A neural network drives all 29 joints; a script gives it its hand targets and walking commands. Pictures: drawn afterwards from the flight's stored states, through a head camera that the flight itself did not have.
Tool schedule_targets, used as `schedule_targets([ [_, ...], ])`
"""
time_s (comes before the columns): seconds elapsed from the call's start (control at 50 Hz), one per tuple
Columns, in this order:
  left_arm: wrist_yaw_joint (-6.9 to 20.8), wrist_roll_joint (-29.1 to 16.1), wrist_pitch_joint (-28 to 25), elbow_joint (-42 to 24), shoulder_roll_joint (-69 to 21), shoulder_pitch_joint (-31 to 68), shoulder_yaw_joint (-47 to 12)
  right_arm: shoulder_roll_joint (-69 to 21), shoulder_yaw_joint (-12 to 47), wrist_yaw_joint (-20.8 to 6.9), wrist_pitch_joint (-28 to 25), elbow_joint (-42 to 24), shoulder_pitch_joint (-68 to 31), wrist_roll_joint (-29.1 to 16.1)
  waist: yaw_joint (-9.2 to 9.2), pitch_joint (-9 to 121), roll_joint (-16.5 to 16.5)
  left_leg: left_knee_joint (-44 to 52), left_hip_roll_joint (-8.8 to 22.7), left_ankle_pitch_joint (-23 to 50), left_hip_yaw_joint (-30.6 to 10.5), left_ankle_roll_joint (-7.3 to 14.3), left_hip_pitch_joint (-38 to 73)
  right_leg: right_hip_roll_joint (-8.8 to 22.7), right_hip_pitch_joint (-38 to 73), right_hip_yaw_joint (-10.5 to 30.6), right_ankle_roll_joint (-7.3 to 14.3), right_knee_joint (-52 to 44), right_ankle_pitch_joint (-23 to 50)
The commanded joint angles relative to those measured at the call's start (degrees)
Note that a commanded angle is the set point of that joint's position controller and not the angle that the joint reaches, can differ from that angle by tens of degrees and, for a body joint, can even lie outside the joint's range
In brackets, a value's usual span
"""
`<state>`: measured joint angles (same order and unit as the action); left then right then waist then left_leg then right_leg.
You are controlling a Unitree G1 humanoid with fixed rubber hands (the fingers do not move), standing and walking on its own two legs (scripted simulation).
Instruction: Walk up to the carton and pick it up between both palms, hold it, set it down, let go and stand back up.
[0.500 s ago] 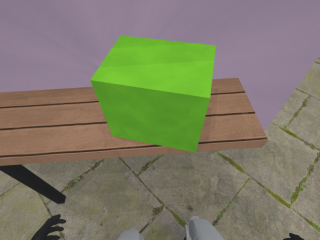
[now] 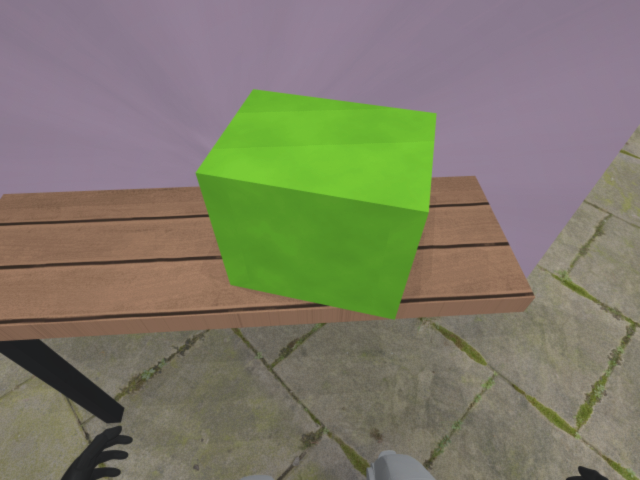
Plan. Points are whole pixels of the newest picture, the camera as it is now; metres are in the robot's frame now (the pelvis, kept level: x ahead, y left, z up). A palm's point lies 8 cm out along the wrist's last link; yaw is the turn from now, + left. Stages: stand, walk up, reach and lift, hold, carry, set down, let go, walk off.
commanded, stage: walk up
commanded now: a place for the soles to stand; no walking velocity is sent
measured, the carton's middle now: (325, 206) +0.50 +0.02 +0.04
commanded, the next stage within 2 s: reach and lift in 1.94 s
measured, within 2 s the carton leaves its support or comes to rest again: neither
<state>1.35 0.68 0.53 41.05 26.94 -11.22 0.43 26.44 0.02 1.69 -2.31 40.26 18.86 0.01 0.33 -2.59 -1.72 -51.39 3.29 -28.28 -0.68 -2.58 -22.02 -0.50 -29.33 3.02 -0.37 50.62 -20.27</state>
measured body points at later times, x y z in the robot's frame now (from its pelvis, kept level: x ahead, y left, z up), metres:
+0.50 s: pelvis +0.03 -0.01 +0.00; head +0.06 +0.00 +0.45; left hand +0.14 +0.32 -0.09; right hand +0.12 -0.34 -0.08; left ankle +0.02 +0.15 -0.68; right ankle +0.07 -0.13 -0.69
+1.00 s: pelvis +0.06 -0.01 +0.00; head +0.10 +0.01 +0.45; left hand +0.20 +0.30 -0.10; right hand +0.14 -0.34 -0.08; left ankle +0.05 +0.15 -0.69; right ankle +0.09 -0.13 -0.69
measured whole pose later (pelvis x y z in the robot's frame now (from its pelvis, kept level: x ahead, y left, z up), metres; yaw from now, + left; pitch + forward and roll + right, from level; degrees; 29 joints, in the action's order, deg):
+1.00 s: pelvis +0.06 -0.01 +0.00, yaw -2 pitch -1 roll +1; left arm 1.2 0.7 0.3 41.0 26.7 -11.2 0.4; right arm 25.7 0.0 2.8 -4.2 40.3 18.6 0.0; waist 0.3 -5.9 -3.6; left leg -51.0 3.9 -28.3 0.3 -2.8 -21.9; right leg -1.2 -26.6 2.9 0.9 51.6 -22.4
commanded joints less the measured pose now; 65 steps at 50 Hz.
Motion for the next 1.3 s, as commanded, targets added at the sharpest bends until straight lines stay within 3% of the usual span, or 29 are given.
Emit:
schedule_targets([
  [0.0, -0.8, 0.2, -1.7, -0.4, 11.0, 2.6, 4.5, 10.0, -3.8, 0.3, -0.8, 2.1, -1.5, 1.2, 0.26, 3.5, -3.9, 8.3, -0.8, 1.0, 2.4, 5.5, -0.5, 10.2, 4.3, 19.6, 9.1, -21.8, -5.5],
  [0.06, -0.8, -0.2, -1.1, -1.0, 8.1, 4.8, 4.0, 11.7, -4.1, 0.2, -1.6, 2.0, -1.3, 1.5, -0.44, 3.6, 5.5, 18.5, 3.3, 7.4, -5.0, 7.2, 2.4, 3.9, 2.5, 8.8, 5.3, -14.3, -1.0],
  [0.12, -1.1, -0.4, -1.6, 0.2, 8.3, 0.5, 3.7, 13.5, -4.9, 0.2, -1.3, 0.5, -6.3, 1.5, -2.74, 2.7, 3.9, 18.2, 7.1, 8.8, -8.6, 8.8, -3.2, 0.4, 8.5, 1.9, 4.2, -8.8, 7.4],
  [0.18, 1.2, 1.6, -1.1, -2.8, 9.5, 3.6, 5.3, 18.7, -7.6, 1.0, -2.7, 1.9, 4.6, 2.1, 0.81, 0.4, 8.7, 24.9, 12.7, -12.7, -19.6, 13.6, 5.7, -0.7, -6.6, -0.9, 3.9, -2.6, -10.7],
  [0.22, 1.1, 1.7, -1.7, -3.6, 11.3, 3.2, 5.9, 20.1, -8.4, 0.9, -2.6, 1.6, 2.1, 2.3, 1.01, -2.3, 7.7, 25.9, 18.4, -9.5, -24.8, 16.6, 3.3, 0.5, -7.5, -2.4, 2.8, 0.6, -11.9],
  [0.26, 1.7, 1.2, -2.3, -2.0, 10.5, -1.7, 5.7, 19.1, -7.6, 0.6, -2.8, 0.3, -1.7, 2.7, -2.51, -0.7, 10.8, 20.1, 13.6, 1.8, -16.8, 14.3, -0.7, 0.1, 1.5, -3.0, 3.7, -5.0, -9.6],
  [0.28, 1.4, 1.4, -2.7, -0.6, 10.2, -4.7, 6.0, 16.5, -6.9, 0.5, -2.9, -0.7, -1.0, 1.7, -3.87, 2.5, 4.9, 13.2, 10.3, 11.4, -11.3, 11.8, -1.4, -0.6, 7.7, -3.9, 4.2, -9.6, -4.9],
  [0.32, 0.6, 1.4, -3.5, -0.6, 15.0, -8.8, 7.2, 9.2, -4.6, 0.6, -2.7, -1.2, -1.2, 0.3, -5.81, 4.0, -14.0, -10.0, -3.4, 3.5, 4.4, 4.0, -22.2, 12.0, 24.8, 28.4, 12.5, -25.6, -2.3],
  [0.34, 0.7, 0.4, -3.3, -0.6, 15.9, -10.0, 7.9, 11.4, -4.3, 1.2, -2.1, -1.3, -1.2, 0.9, -5.63, 5.0, -11.0, -12.0, -2.4, -8.2, 0.8, 4.8, -25.1, 14.7, 26.4, 34.2, 14.4, -26.5, -1.3],
  [0.36, 0.6, 0.6, -2.8, -1.7, 15.3, -8.0, 7.8, 11.8, -4.4, 1.0, -2.5, -1.1, 0.1, 0.8, -4.23, 6.2, -10.0, -10.4, -2.3, -10.4, 1.3, 5.1, -22.9, 15.9, 25.9, 34.3, 18.1, -25.9, -1.1],
  [0.44, -0.2, 1.1, -1.5, -3.3, 14.7, -2.5, 6.7, 12.2, -5.9, 0.7, -3.0, 0.4, 3.0, 0.2, -0.66, -2.6, -6.2, -0.3, -0.9, -4.7, 1.9, 7.1, -7.9, 14.0, 6.1, 26.5, 15.2, -25.2, -3.1],
  [0.48, 0.8, 0.8, -0.4, -5.4, 10.7, 5.1, 5.7, 12.3, -6.5, 1.0, -4.0, 4.7, 13.7, 0.0, 4.87, -0.3, -4.5, 18.2, -4.8, 7.3, 6.2, 6.4, 10.9, 5.4, -2.5, 8.1, 10.0, -13.3, 4.2],
  [0.52, 0.0, 0.3, -1.0, -7.2, 3.2, 5.8, 4.3, 17.5, -8.0, 1.9, -4.5, 2.9, 14.8, 1.5, 5.9, 1.4, 13.3, 29.2, 14.9, 13.5, -25.4, 11.0, 17.8, -4.0, -15.2, 1.1, 2.3, 10.2, -3.1],
  [0.54, -0.6, 1.2, -0.4, -5.9, 6.7, 3.2, 5.4, 20.8, -8.5, 2.4, -3.9, 3.0, 11.0, 1.9, 4.39, 2.7, 7.4, 29.6, 22.0, 10.8, -32.3, 17.0, 14.4, -1.5, -15.3, 1.8, 1.1, 12.5, -12.5],
  [0.58, -0.2, 0.2, -1.4, -4.1, 9.6, 1.2, 5.5, 18.2, -7.1, 2.4, -4.2, 1.1, 2.9, 1.7, -0.17, 2.5, 6.9, 22.6, 20.1, 28.4, -26.6, 19.7, 11.6, 2.7, -8.1, 2.5, 1.3, 6.3, -11.9],
  [0.62, -0.3, -0.3, -2.8, -1.4, 8.4, -6.2, 5.2, 15.6, -6.1, 2.1, -3.7, -0.5, -2.7, 0.4, -3.53, 6.1, 9.5, 11.3, 13.5, 39.7, -11.5, 13.7, 9.3, 2.9, 2.4, 0.1, 3.2, -7.6, 5.9],
  [0.68, -1.2, 0.9, -3.0, -0.7, 14.6, -8.4, 6.6, 9.1, -3.6, 2.1, -2.5, -0.9, -2.2, -0.2, -3.45, 8.2, -5.8, -8.1, -0.1, 17.1, 3.4, 4.4, -10.1, 10.4, 21.5, 19.4, 11.4, -15.5, 34.5],
  [0.72, -1.2, 0.6, -2.5, -1.0, 14.1, -5.5, 5.9, 10.4, -4.0, 2.7, -1.8, -1.0, -1.8, -0.5, -2.72, 4.6, -4.7, -5.4, -0.6, -11.3, 1.0, 4.9, -12.5, 14.7, 18.8, 23.9, 16.9, -17.3, 37.6],
  [0.76, -1.2, 1.0, -1.5, -1.5, 13.4, -3.0, 6.2, 10.4, -4.2, 2.3, -1.9, -0.3, -1.2, -0.6, -1.78, 1.1, -4.1, -0.2, -1.3, -6.0, 3.4, 6.4, -7.5, 12.1, 12.8, 20.8, 15.6, -18.9, 23.3],
  [0.82, -0.7, -0.7, -0.6, -4.5, 8.7, 3.7, 4.6, 9.7, -5.2, 2.1, -3.6, 2.8, 8.1, 0.1, 2.9, 6.2, -2.0, 16.5, -0.6, 12.9, -0.7, 7.1, 10.3, 6.4, 3.3, 9.7, 8.7, -7.1, 25.2],
  [0.84, -0.6, -0.7, -0.6, -5.2, 6.1, 4.3, 4.4, 14.2, -6.1, 2.5, -4.1, 3.0, 7.6, 1.2, 2.62, 7.3, 7.4, 20.6, 7.7, 20.8, -10.0, 9.1, 12.4, 1.8, 0.6, 3.2, 4.8, 1.9, 20.2],
  [0.88, -1.4, 0.6, -0.5, -4.6, 8.3, 4.0, 4.9, 19.5, -7.8, 3.0, -3.6, 2.9, 6.2, 1.4, 2.57, 1.4, 10.4, 23.4, 21.2, 32.2, -25.8, 18.7, 12.5, -1.1, -9.2, 0.8, 1.7, 9.7, -11.4],
  [0.92, -0.6, -0.1, -1.3, -3.5, 8.7, 0.7, 4.6, 18.9, -7.3, 2.7, -3.7, 2.0, 1.5, 1.4, -0.48, 3.8, 10.9, 17.0, 17.4, 36.2, -17.9, 16.8, 12.3, 2.6, -3.1, 0.1, 2.8, -1.6, -12.7],
  [0.98, -1.0, 0.7, -3.1, 0.1, 12.6, -6.0, 6.2, 12.8, -4.9, 2.1, -2.9, -0.9, -4.4, -0.2, -3.94, 9.6, -1.8, -1.5, 3.5, 31.3, 1.4, 5.5, -3.0, 6.5, 19.2, 8.5, 8.0, -13.4, 28.6],
  [1.04, -1.3, 0.4, -2.5, -0.9, 14.6, -4.3, 6.5, 9.7, -3.9, 2.2, -1.7, -0.4, -2.4, -0.4, -2.24, 6.7, -4.3, -7.0, -1.8, -9.1, 0.8, 6.0, -8.4, 15.8, 16.2, 23.0, 17.6, -16.8, 32.5],
  [1.12, -0.7, 0.7, -1.0, -3.1, 10.3, 4.2, 4.6, 11.0, -5.5, 1.5, -2.6, 3.3, 5.9, 0.2, 2.93, 1.5, -2.8, 12.8, -0.5, 11.9, 0.0, 7.3, 8.7, 5.3, -0.4, 12.2, 9.3, -11.9, 13.0],
  [1.18, -1.1, -0.2, -0.6, -2.5, 7.9, 3.4, 5.0, 17.1, -6.5, 2.0, -3.5, 1.9, 1.4, 0.9, 0.95, 0.9, 8.0, 25.2, 16.9, 12.1, -21.6, 15.9, 2.3, -0.4, -0.6, -2.1, 2.7, 3.2, 0.3],
  [1.24, -0.5, -0.1, -1.5, 0.1, 10.1, -3.1, 5.9, 15.6, -5.6, 1.3, -2.9, 0.5, -5.6, 1.3, -3.66, 1.7, 8.3, 14.6, 11.5, 16.5, -11.5, 12.4, -3.8, 0.6, 11.3, -0.5, 3.9, -9.2, -1.3],
  [1.28, -0.8, 0.5, -2.7, -0.2, 13.5, -4.6, 6.6, 9.3, -3.9, 1.5, -1.7, 0.2, -4.1, 0.3, -2.93, 2.5, -5.2, -4.3, -0.9, 7.3, 2.7, 4.4, -14.5, 10.4, 19.3, 23.5, 8.9, -22.9, 2.7],
])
